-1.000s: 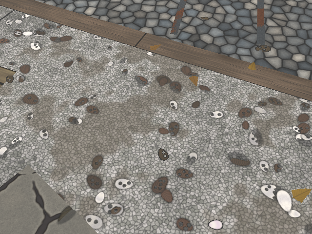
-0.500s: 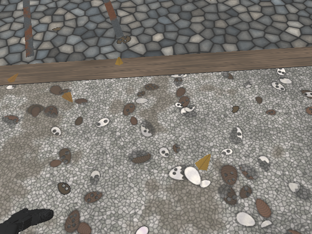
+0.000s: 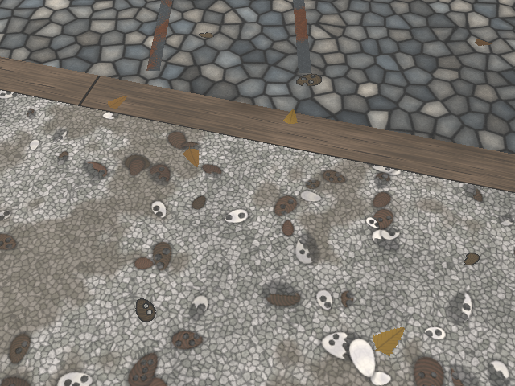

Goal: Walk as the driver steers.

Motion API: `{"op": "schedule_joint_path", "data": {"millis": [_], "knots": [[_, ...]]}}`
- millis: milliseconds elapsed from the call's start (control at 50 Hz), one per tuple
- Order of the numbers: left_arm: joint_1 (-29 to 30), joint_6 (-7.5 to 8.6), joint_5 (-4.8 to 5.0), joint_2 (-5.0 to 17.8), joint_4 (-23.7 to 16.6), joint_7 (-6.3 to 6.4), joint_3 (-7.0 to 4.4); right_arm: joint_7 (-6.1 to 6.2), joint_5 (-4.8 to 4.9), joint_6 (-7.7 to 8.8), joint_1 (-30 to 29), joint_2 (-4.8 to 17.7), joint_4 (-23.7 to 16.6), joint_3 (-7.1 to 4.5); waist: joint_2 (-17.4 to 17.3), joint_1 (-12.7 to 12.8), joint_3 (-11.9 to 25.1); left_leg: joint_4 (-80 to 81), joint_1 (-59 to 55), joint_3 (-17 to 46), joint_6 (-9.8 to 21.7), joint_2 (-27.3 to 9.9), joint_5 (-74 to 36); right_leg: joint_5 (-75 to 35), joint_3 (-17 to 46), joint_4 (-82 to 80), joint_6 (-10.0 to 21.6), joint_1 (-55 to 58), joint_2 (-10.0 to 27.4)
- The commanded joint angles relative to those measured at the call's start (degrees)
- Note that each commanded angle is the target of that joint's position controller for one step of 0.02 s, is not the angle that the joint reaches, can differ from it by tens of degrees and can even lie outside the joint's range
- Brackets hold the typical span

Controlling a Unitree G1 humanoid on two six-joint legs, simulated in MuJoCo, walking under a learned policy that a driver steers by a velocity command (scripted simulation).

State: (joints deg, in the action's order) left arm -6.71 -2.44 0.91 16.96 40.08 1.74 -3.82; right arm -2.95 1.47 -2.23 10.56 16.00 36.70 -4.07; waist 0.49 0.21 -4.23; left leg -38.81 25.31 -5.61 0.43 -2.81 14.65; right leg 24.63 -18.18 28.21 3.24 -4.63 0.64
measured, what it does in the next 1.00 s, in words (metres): walks ahead: left foot, then right foot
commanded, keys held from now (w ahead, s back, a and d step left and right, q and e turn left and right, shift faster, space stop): q+shift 0.10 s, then w+q+shift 0.12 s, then w+shift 0.34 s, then w+e+shift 0.44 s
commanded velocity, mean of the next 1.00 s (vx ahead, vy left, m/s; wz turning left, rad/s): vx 0.67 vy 0.00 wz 0.16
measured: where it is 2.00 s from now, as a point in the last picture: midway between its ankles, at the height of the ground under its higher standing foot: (279, 99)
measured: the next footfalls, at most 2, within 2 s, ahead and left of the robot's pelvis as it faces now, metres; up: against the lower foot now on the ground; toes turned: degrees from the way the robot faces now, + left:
left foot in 0.02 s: +0.09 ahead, +0.11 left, +0.00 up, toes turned +6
right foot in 0.40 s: +0.22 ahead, -0.13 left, +0.00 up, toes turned +23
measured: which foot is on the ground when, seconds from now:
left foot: up 0.00-0.00, down 0.02-0.40, up 0.42-0.84, down 0.86-1.00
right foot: down 0.00-0.04, up 0.06-0.38, down 0.40-0.86, up 0.88-1.00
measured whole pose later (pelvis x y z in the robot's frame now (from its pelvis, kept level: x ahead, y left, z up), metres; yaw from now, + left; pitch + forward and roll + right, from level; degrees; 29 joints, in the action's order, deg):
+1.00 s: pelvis +0.50 +0.11 +0.00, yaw +6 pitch +2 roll +3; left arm -21.6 3.1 3.1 17.2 46.1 0.9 -2.6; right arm -0.7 -0.5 6.1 10.9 15.1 38.8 -3.4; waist 2.5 1.1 -1.8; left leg -29.0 16.0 -4.3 -2.0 -1.0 14.6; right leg 19.2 3.1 76.3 3.2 -26.6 4.5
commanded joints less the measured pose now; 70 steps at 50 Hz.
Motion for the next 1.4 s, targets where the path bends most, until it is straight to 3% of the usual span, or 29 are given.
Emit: {"op": "schedule_joint_path", "data": {"millis": [20,40,60,80,140,320,380,420,440,460,500,560,760,820,860,880,900,920,960,1020,1080,1200,1260,1280,1300,1320,1340,1360,1400], "knots": [[1.7,1.43,1.21,8.6,-2.8,-0.39,-2.46,2.02,-0.29,0.69,12.5,10.0,-2.3,-4.10,0.3,-7.4,11.3,13.7,-17.2,2.2,6.9,3.9,-16.1,-61.1,4.0,21.2,-0.9,-1.9,11.1],[1.0,2.51,-1.63,4.1,-5.7,-1.09,-1.41,3.60,-0.33,0.89,14.0,18.3,-2.9,-6.13,-15.4,-4.3,14.9,10.4,-32.9,22.0,15.2,-9.0,-51.0,-11.1,4.3,39.0,-5.5,-22.6,2.4],[1.8,3.58,-3.01,4.1,-7.2,-1.61,-0.71,3.12,-2.67,1.87,11.8,18.7,-5.0,-5.64,-16.3,-3.8,23.9,14.1,-38.6,43.4,27.3,-18.4,-46.6,14.7,18.3,53.6,-7.6,-33.4,-6.9],[5.4,4.33,-1.80,7.4,-6.8,-2.20,-1.49,2.61,-1.85,2.60,8.7,16.1,-5.9,-5.00,-6.9,-5.6,22.5,16.8,-36.7,37.9,24.7,-17.4,-40.0,12.0,26.2,53.6,-6.5,-35.6,-3.2],[3.8,4.71,-1.27,7.6,-6.2,-2.38,-1.93,3.24,2.31,2.68,1.7,10.1,-6.0,-3.32,-0.1,0.5,10.6,23.0,-21.5,28.8,15.2,-8.5,2.0,1.0,25.0,31.8,-4.6,-32.5,1.6],[2.5,7.87,0.35,4.0,-4.5,-3.84,-0.74,4.16,-0.06,3.13,4.7,11.3,-6.0,-2.65,-11.7,-1.8,7.3,21.3,-5.5,27.1,11.6,-4.4,18.9,-8.9,18.3,8.8,-6.9,-13.8,-2.3],[-8.8,8.96,0.39,4.5,-1.3,-3.53,-1.64,3.56,-0.72,3.52,2.4,7.2,-6.8,-0.78,-10.6,4.3,5.9,12.7,2.9,25.5,8.3,-2.2,23.9,-9.4,16.5,4.4,-4.7,-1.2,-1.8],[-22.6,10.18,-2.15,12.1,1.2,-3.44,-3.11,3.99,-0.44,5.27,-1.7,-1.5,-10.7,1.93,10.7,8.0,4.4,-25.7,23.1,16.7,3.0,8.2,19.9,17.0,50.9,-11.4,2.8,9.9,15.7],[-19.6,10.61,-2.38,14.8,0.3,-4.41,-3.65,3.72,2.97,6.33,2.3,0.4,-12.2,1.71,15.7,3.5,1.3,-35.4,34.7,19.2,4.3,6.6,16.2,38.2,74.7,-20.4,10.2,8.0,23.7],[-16.4,10.63,-0.84,11.3,-0.1,-4.25,-2.76,3.63,3.60,6.67,-0.4,3.5,-11.0,1.09,9.5,3.2,-4.6,-39.8,39.7,19.3,4.5,3.5,9.1,35.2,71.1,-20.6,11.1,6.8,24.0],[-16.9,9.86,-0.86,6.7,0.4,-3.59,-1.36,3.42,0.22,6.95,-1.4,4.7,-8.8,0.73,2.7,2.6,-2.5,-37.4,34.8,17.5,4.6,1.5,0.9,18.5,52.1,-16.1,7.8,3.6,17.0],[-18.0,9.62,-1.14,3.0,2.2,-3.05,0.47,2.49,0.07,6.74,-2.8,3.4,-8.4,0.86,7.2,1.7,-2.5,-32.1,30.2,12.7,2.8,-1.2,-6.3,7.0,40.4,-18.8,6.4,-0.4,12.0],[-28.2,7.03,1.40,3.9,8.7,-0.13,1.82,-1.12,0.30,10.75,-21.2,-0.2,-12.3,2.14,7.5,6.2,-3.8,5.4,10.7,5.5,-2.0,3.7,-17.2,-23.2,32.1,-21.0,7.6,2.3,11.1],[-27.3,6.23,0.52,6.7,9.9,-0.11,1.06,-0.17,0.93,10.89,-12.9,5.4,-10.9,-0.38,12.1,-0.6,3.9,8.2,-8.6,4.3,0.5,6.9,-10.3,-56.5,30.8,-7.3,5.0,3.7,11.6],[-21.4,6.41,-2.33,6.4,6.2,-0.62,1.11,2.36,1.39,9.10,14.0,11.1,-5.8,-2.86,10.2,-14.9,21.4,2.4,-47.2,14.3,4.3,-4.8,-0.5,-44.9,30.1,23.9,2.0,-17.8,6.9],[-30.0,8.07,-0.80,-5.1,3.5,-0.96,3.88,1.82,-0.56,9.10,18.0,16.7,-3.2,-3.65,-15.4,-7.7,36.4,9.2,-66.5,44.9,12.8,-22.1,19.8,2.3,28.6,44.9,0.3,-36.2,-0.5],[-25.6,8.87,3.30,0.3,2.8,-0.73,2.70,1.84,-1.42,9.06,18.7,11.1,-2.8,-2.72,-20.3,-9.9,34.4,21.8,-61.4,56.2,13.2,-22.4,32.0,2.2,30.2,52.8,0.4,-41.9,1.0],[-17.3,8.63,4.45,3.4,1.1,-0.27,1.48,2.43,-0.99,8.99,15.0,7.6,-1.5,-1.88,-16.8,-10.2,19.9,23.0,-52.4,45.9,10.5,-20.0,27.3,-1.7,26.8,55.5,0.5,-47.7,3.4],[-10.7,7.61,1.85,2.2,-0.1,-0.53,1.24,2.59,-2.02,8.61,9.1,3.7,0.6,-0.82,-4.9,-6.3,7.3,23.9,-32.6,29.1,9.0,-16.0,7.5,-7.2,24.6,52.3,0.4,-43.1,7.5],[-12.0,3.70,2.70,-3.0,-1.7,-1.97,1.60,2.37,-1.88,8.88,1.2,-0.5,3.0,-0.08,-8.5,0.6,-0.1,28.7,-17.6,14.6,7.7,-14.5,-1.2,-5.0,25.0,48.6,-0.5,-38.4,11.5],[-9.1,2.63,1.26,-1.7,-4.6,-2.71,1.72,2.72,-1.42,9.61,-3.8,3.2,3.2,-0.94,-6.1,3.7,-4.5,32.6,-11.2,4.2,6.9,-13.8,-9.4,-13.6,24.3,42.3,-1.8,-39.1,12.6],[-1.0,3.67,0.93,4.2,-7.1,-5.47,0.53,3.04,-0.69,9.01,0.3,13.8,4.4,-3.32,0.1,2.4,-3.5,29.8,-21.5,-8.8,4.1,-10.8,-36.0,-28.3,12.0,19.8,2.6,-26.3,4.4],[-18.2,2.53,2.09,12.4,-4.0,-4.91,-3.51,2.91,0.12,6.64,-0.1,17.9,3.3,-4.21,-5.9,12.8,8.2,-0.2,-23.5,-8.5,3.6,-11.8,-70.2,-15.3,7.3,20.2,6.9,-3.1,-3.7],[-30.2,1.74,2.16,16.4,-0.4,-3.94,-5.83,2.98,-0.22,6.96,-1.2,15.4,3.1,-3.26,-1.9,18.3,12.3,-20.8,-11.2,-7.3,1.4,-8.8,-58.0,-17.5,11.9,16.4,9.2,16.2,-4.3],[-26.9,1.17,2.40,19.8,0.3,-3.41,-5.95,2.62,-1.94,8.80,0.3,3.6,1.8,0.14,22.1,11.2,6.4,-52.2,6.8,-5.1,-1.7,5.8,14.6,-25.1,27.6,10.9,14.0,20.5,1.3],[-20.4,3.53,0.37,19.4,-5.0,-4.06,-3.94,2.03,-0.36,11.60,9.3,2.5,-3.2,1.72,26.8,1.8,23.6,-59.8,20.9,12.1,-0.3,8.6,19.9,8.5,67.5,-7.2,25.6,29.7,13.4],[-19.5,4.81,0.28,13.4,-7.3,-4.50,-3.37,2.02,0.80,12.97,0.7,10.7,-3.4,0.53,11.0,6.4,20.1,-53.8,20.8,15.7,2.3,4.5,12.0,18.6,71.4,-15.0,20.7,24.5,14.2],[-18.9,6.25,-0.40,12.6,-5.8,-4.69,-3.12,2.43,2.07,12.92,-3.4,10.2,-4.3,0.39,2.4,4.2,9.9,-48.1,22.1,13.6,2.7,3.3,8.7,16.5,68.7,-17.1,18.4,14.6,14.2],[-11.7,7.78,-1.45,9.2,-5.8,-4.33,-1.91,3.19,0.06,11.14,1.1,7.6,-0.6,1.11,-5.5,-1.2,6.8,-39.3,12.9,14.4,2.4,-2.8,2.6,5.0,56.5,-12.5,15.3,-0.2,11.4]]}}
